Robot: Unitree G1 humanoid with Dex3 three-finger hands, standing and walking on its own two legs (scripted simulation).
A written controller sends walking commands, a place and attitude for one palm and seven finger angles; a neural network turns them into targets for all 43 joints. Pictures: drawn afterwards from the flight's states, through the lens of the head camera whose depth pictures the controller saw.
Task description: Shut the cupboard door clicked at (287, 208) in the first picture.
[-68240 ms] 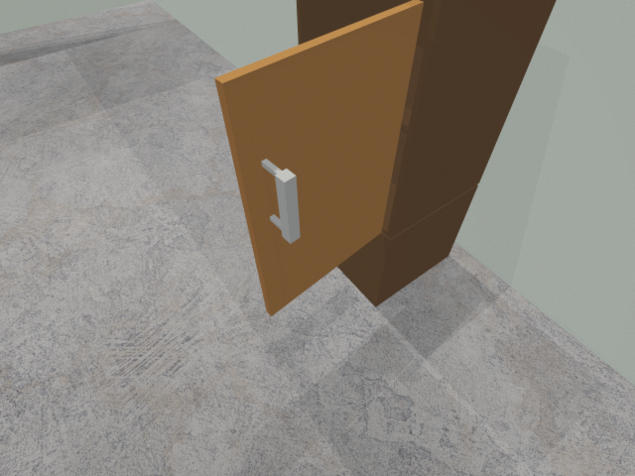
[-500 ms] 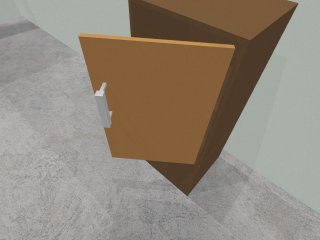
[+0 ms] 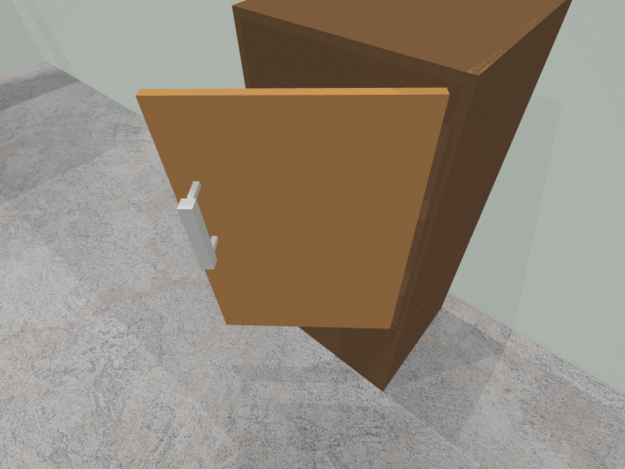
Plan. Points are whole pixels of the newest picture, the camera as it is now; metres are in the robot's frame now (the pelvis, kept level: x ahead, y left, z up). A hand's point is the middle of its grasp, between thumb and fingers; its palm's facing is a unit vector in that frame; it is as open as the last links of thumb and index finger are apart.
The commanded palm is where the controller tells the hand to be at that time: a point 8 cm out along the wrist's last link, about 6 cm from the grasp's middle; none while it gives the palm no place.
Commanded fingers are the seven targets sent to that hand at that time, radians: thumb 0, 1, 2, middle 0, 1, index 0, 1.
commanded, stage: look again from close up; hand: left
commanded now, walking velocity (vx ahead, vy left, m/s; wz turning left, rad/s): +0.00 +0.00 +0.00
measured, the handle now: (202, 226) +0.46 +0.21 +0.03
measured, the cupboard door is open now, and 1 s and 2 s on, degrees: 38 38 38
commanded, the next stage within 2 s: raise the hand and make a fist in 0.10 s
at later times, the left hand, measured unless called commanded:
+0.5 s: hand (207, 403) +0.20 +0.15 -0.01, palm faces +0.07 -1.00 +0.01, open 6.7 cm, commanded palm +0.12 +0.21 -0.05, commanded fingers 0.00 0.90 0.90 -0.47 -0.60 -0.47 -0.60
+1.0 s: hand (197, 436) +0.17 +0.16 -0.03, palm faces -0.03 -1.00 -0.01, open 4.3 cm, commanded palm +0.14 +0.22 -0.01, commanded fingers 0.00 0.90 0.90 -0.93 -1.10 -0.93 -1.10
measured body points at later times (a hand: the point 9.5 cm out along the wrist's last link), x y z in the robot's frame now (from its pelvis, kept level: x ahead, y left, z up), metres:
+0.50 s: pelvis -0.01 -0.03 -0.04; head +0.02 -0.02 +0.41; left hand +0.19 +0.20 +0.00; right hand +0.17 -0.29 -0.10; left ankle -0.01 +0.10 -0.74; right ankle +0.00 -0.11 -0.74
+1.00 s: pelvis -0.04 -0.02 -0.07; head +0.01 -0.02 +0.37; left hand +0.17 +0.21 -0.02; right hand +0.12 -0.23 -0.16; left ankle -0.01 +0.10 -0.74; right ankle +0.00 -0.11 -0.74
